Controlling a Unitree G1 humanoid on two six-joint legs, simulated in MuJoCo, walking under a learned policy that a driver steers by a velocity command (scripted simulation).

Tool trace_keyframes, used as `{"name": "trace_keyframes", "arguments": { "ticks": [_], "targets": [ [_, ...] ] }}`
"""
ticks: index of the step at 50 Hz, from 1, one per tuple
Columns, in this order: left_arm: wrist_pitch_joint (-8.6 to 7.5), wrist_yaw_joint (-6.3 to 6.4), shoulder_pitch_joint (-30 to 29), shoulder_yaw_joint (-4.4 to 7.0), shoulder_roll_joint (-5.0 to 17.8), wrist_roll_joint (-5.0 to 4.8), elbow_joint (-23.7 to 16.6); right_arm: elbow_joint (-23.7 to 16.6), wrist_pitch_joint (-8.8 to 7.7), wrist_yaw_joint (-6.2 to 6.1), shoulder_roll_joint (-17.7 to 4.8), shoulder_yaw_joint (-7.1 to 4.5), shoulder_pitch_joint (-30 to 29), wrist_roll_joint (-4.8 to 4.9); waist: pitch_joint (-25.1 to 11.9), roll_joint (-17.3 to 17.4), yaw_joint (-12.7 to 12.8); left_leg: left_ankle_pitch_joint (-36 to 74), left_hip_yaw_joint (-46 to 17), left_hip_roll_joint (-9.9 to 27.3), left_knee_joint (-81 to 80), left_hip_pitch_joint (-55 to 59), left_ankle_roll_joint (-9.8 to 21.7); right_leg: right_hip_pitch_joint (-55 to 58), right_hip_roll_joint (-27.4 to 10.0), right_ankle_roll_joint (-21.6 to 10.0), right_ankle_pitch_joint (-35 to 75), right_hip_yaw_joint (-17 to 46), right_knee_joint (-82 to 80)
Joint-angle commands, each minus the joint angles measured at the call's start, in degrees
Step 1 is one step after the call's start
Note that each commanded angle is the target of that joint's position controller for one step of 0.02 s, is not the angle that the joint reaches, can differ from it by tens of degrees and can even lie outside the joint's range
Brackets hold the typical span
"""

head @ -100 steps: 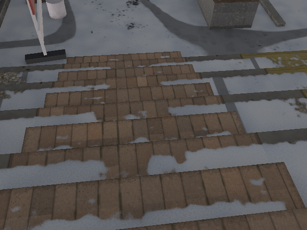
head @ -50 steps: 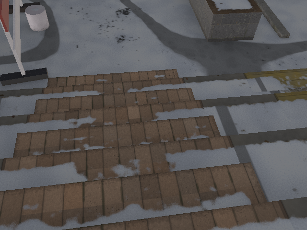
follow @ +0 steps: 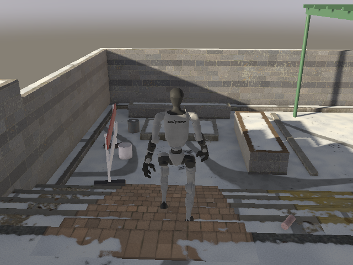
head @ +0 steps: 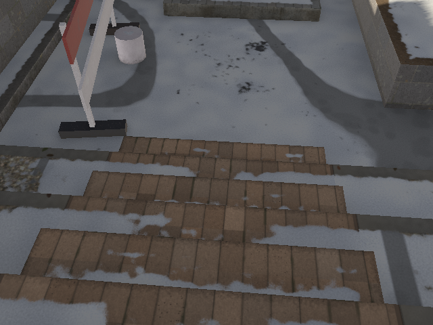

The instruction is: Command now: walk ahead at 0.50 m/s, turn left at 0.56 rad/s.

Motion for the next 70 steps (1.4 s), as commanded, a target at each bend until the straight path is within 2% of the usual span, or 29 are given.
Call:
{"name": "trace_keyframes", "arguments": {
  "ticks": [1,4,7,10,13,14,15,16,18,20,22,26,27,32,40,44,45,46,47,48,49,50,51,53,56,58,62,65,70],
  "targets": [
    [-0.59,0.89,7.37,0.12,3.32,1.25,-1.08,-4.47,-1.19,0.56,-0.48,-0.45,-8.74,-0.46,7.96,-5.45,3.16,5.06,-8.43,2.05,-6.08,-21.03,0.74,13.66,-17.97,-8.32,4.90,19.64,-8.87],
    [-1.18,1.38,9.49,0.33,4.08,2.24,-0.50,-7.26,-2.90,1.52,-0.41,-0.50,-15.32,-0.26,10.79,-4.81,4.60,4.01,-4.03,2.44,-9.64,-19.74,1.25,10.87,-19.14,-8.16,10.82,17.56,-6.99],
    [-1.31,1.47,2.70,0.44,5.08,1.95,-2.48,-6.41,-3.96,4.42,1.97,1.09,-17.83,2.61,12.12,-1.18,4.87,25.29,3.90,2.13,-31.89,12.42,-0.81,-11.26,-13.99,-2.97,-3.26,5.45,-8.28],
    [-0.29,1.96,3.69,1.25,5.96,1.07,-1.22,-2.99,-2.92,3.16,0.57,1.00,-11.89,1.66,13.94,-4.77,4.48,17.83,6.89,2.31,-37.88,15.84,-0.61,-3.14,-14.13,-2.88,11.51,1.98,3.04],
    [1.90,2.67,3.85,2.30,9.59,-0.44,-0.18,7.41,-3.65,0.40,-5.00,-1.30,15.69,-0.90,-3.52,-3.66,-9.13,11.75,9.16,-1.92,-40.76,50.57,2.16,-6.60,-9.44,-3.81,29.28,-1.12,44.71],
    [1.98,2.62,8.35,2.41,4.79,-1.31,0.46,8.17,-3.81,0.26,-10.93,-2.51,16.49,-1.64,-5.44,11.35,-6.61,29.25,1.03,5.15,-28.14,66.32,5.09,-28.02,-1.74,-2.18,-20.66,0.22,70.50],
    [1.40,2.03,8.96,1.18,3.57,-1.85,-4.27,6.54,-3.77,0.56,-15.14,-2.87,19.36,1.52,-20.23,12.28,-6.53,50.21,-12.00,15.75,-15.66,81.32,12.11,-41.37,-3.41,-1.13,-24.26,8.58,81.98],
    [1.04,1.80,1.72,1.02,4.85,-1.42,-8.68,5.83,-2.86,-0.56,-15.00,-2.90,22.34,3.48,-27.43,6.08,-9.65,31.07,-21.60,19.57,-24.94,80.81,15.65,-44.48,-4.08,0.06,-18.83,12.15,77.43],
    [1.46,2.36,-8.39,0.53,4.09,1.26,-11.14,5.10,-1.91,-2.98,-10.17,-1.34,17.56,2.46,-13.19,1.85,-8.01,-9.48,-31.80,20.04,-43.55,61.22,15.84,-50.09,-3.19,1.01,-9.19,12.12,68.75],
    [3.44,1.97,-3.22,0.41,4.07,2.21,-7.56,4.54,-4.07,-1.85,-3.26,0.91,10.19,1.48,-1.69,-4.97,-0.93,-11.68,-26.16,17.63,-41.93,32.55,14.01,-36.26,-6.53,-0.10,5.10,17.52,48.84],
    [4.75,1.43,-7.88,0.05,2.11,2.16,-9.31,5.45,-5.96,-1.57,-4.30,0.98,8.87,1.94,1.75,-3.03,1.46,-10.29,-21.98,11.74,-46.11,18.96,12.35,-27.29,-4.89,1.64,11.10,15.84,34.31],
    [5.05,1.12,-5.60,0.46,2.89,1.17,-6.74,6.58,-5.95,-1.03,-5.01,0.26,11.10,2.31,-2.44,1.91,2.40,6.42,-16.19,9.37,-42.93,19.30,10.93,-20.36,-2.86,1.89,27.17,13.59,28.71],
    [4.55,0.75,-11.12,1.59,5.56,0.82,-9.05,8.69,-6.29,-1.63,-3.06,0.35,14.97,3.43,-0.37,-0.35,0.45,-6.04,-17.83,7.78,-41.00,24.64,11.14,-27.93,-4.37,0.63,36.77,17.44,22.42],
    [4.05,-1.66,-23.31,1.25,3.11,1.87,-12.80,7.41,-6.19,-3.00,-2.55,0.53,18.99,2.65,4.72,-0.49,-4.03,-37.32,-21.28,5.74,-36.36,25.78,11.37,-31.47,-1.75,-0.18,49.73,18.05,6.18],
    [2.45,-3.24,-31.04,0.77,0.86,-0.55,-17.19,5.97,-5.62,-5.07,-3.25,1.61,24.08,0.25,8.31,2.11,-12.01,-20.73,-19.33,2.68,-22.40,28.25,10.14,-22.59,1.31,-0.64,40.73,15.73,-13.90],
    [1.37,-1.49,-12.22,2.09,3.21,-0.36,-9.31,8.07,-4.42,-5.31,-4.07,1.63,25.02,0.71,3.78,-3.90,-4.70,-7.37,-12.46,0.08,1.92,28.35,8.16,-0.90,2.28,-3.01,40.36,11.23,-24.17],
    [1.65,-1.36,-1.40,3.15,6.37,0.10,-5.42,9.36,-4.96,-4.20,-3.90,1.46,26.80,1.35,-2.85,-6.38,-0.31,-21.07,-8.17,-3.50,19.10,17.36,6.73,16.63,-0.39,-3.63,44.71,13.37,-18.07],
    [2.30,-1.60,6.38,2.98,9.16,0.52,-4.58,9.34,-5.98,-3.51,-0.86,1.11,32.08,3.62,-14.94,-14.64,-0.04,-60.13,-4.11,-8.80,46.70,-0.75,3.02,38.91,-12.14,-8.83,59.25,23.86,5.25],
    [2.85,-2.50,11.04,3.93,11.92,-1.99,-3.63,6.99,-6.44,-4.48,-4.19,1.25,31.49,5.08,-21.74,-14.23,2.70,-56.71,-2.87,-7.00,61.14,-12.20,2.48,44.20,-20.36,-14.88,49.27,36.70,1.64],
    [3.34,-1.69,8.92,4.49,13.21,-3.12,-3.64,3.15,-6.34,-4.97,-4.02,1.76,20.54,3.89,-17.02,-16.55,5.20,-47.92,0.25,-5.89,58.82,-24.72,1.54,40.23,-23.35,-19.93,17.20,46.93,-13.12],
    [3.77,-0.41,0.79,2.31,5.35,-2.40,-5.70,2.98,-5.41,-4.57,-4.84,1.29,10.60,1.16,-2.61,-3.27,4.01,-38.97,3.01,-1.48,48.43,-24.76,0.98,24.47,-15.18,-15.13,13.10,37.86,-18.91],
    [3.10,0.29,-1.43,1.84,5.68,-0.64,-5.51,1.90,-4.70,-3.97,-2.70,1.58,10.32,1.36,-0.14,-8.93,2.39,-36.42,1.01,-1.72,45.63,-19.96,0.40,14.36,-17.17,-16.94,22.50,38.42,-18.04],
    [2.21,-0.37,-1.43,0.94,3.90,1.07,-4.72,3.65,-3.35,-3.38,-1.82,1.62,12.82,0.26,3.29,-4.19,-1.21,-33.69,-3.08,1.48,37.22,-13.86,0.94,3.31,-15.56,-16.78,22.92,37.82,-16.61],
    [0.45,-0.65,-4.05,0.07,2.16,0.94,-3.69,4.33,-2.18,-2.28,0.48,1.73,12.66,0.73,6.71,-2.02,-5.22,-24.36,-3.94,2.17,23.16,-9.39,0.45,-8.42,-9.48,-13.37,18.25,31.41,-17.68],
    [-0.70,0.14,-6.12,-0.05,4.67,-1.14,-4.66,2.94,-3.09,-0.52,0.94,1.75,6.50,-0.80,4.68,-9.18,-6.00,-3.29,1.30,2.63,-9.81,8.11,-1.99,-16.28,-4.85,-12.16,32.18,22.68,-22.24],
    [0.07,0.34,-3.22,0.49,5.99,-1.28,-3.63,5.45,-2.47,0.05,2.28,2.22,10.22,0.14,-0.36,-11.10,-6.70,1.82,0.50,3.16,-5.32,12.95,-1.19,-11.27,-7.55,-12.72,39.60,23.96,-19.52],
    [0.21,1.29,6.58,0.23,3.79,-0.05,-2.30,1.97,-3.70,0.08,-0.86,1.06,-6.19,-0.12,5.51,-2.90,0.90,7.64,-2.43,5.36,-18.30,-10.16,-0.92,11.11,-6.87,-14.19,21.21,28.49,-13.22],
    [-0.09,2.38,13.76,0.75,4.92,1.32,-1.03,-1.54,-4.93,0.32,-0.77,0.98,-15.70,-0.12,7.82,-3.85,5.84,3.09,-3.39,5.64,-21.53,-17.65,-2.65,17.71,-8.66,-16.68,19.60,34.82,-9.55],
    [0.42,1.76,6.15,0.39,4.76,0.52,-3.81,-1.93,-5.61,2.30,1.23,2.10,-14.10,2.22,8.51,-2.98,6.59,18.45,0.44,3.26,-40.92,18.36,-4.06,-5.23,-1.54,-10.65,13.81,27.47,-5.02]
  ]
}}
